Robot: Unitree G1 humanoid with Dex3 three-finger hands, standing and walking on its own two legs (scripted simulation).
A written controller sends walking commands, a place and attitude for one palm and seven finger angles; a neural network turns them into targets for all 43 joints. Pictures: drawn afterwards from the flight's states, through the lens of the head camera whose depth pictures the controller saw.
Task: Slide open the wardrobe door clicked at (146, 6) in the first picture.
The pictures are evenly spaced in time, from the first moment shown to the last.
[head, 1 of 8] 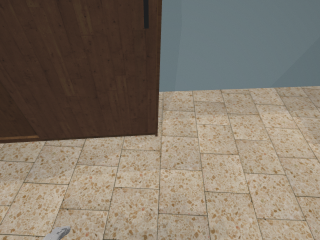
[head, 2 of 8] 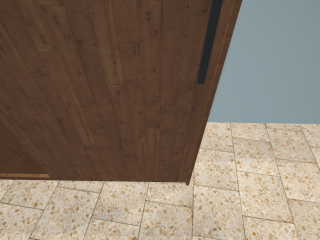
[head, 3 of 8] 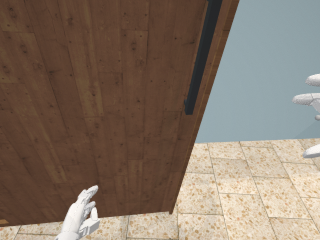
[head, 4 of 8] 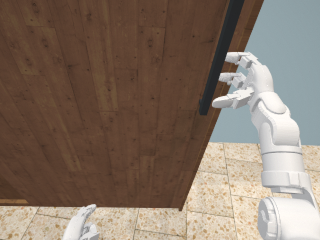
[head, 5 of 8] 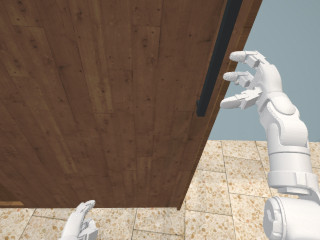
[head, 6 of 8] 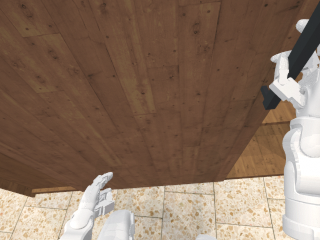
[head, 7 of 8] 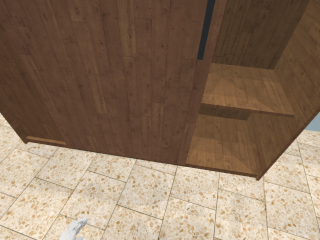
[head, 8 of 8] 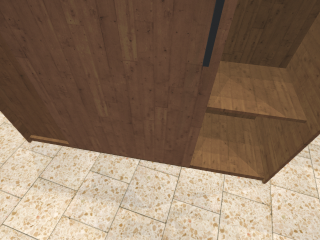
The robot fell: no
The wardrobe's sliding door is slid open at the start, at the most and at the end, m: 0.00 0.50 0.50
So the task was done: yes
